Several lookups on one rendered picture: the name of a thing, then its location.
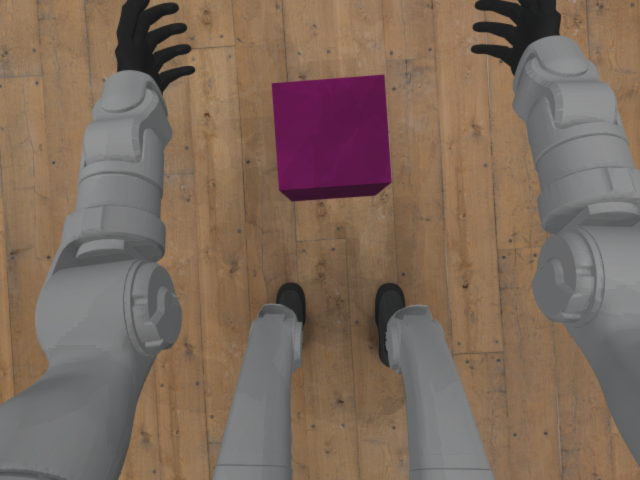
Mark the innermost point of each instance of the right robot forearm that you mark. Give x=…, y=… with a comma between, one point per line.
x=579, y=146

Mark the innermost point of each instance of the right robot thigh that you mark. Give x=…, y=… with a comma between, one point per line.
x=444, y=441

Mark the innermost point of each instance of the robot left hand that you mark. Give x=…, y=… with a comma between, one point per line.
x=135, y=45

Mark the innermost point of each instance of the robot right hand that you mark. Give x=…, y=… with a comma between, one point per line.
x=535, y=19

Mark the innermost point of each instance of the robot thigh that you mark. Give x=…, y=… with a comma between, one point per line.
x=256, y=444
x=444, y=441

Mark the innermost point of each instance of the left robot thigh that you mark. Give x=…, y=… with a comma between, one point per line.
x=256, y=444

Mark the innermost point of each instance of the right robot upper arm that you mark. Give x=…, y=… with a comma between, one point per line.
x=588, y=278

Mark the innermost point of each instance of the carton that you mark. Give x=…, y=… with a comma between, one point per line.
x=332, y=137

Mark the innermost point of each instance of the left robot forearm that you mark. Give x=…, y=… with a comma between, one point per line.
x=120, y=183

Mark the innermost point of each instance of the left robot upper arm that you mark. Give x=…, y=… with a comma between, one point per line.
x=101, y=328

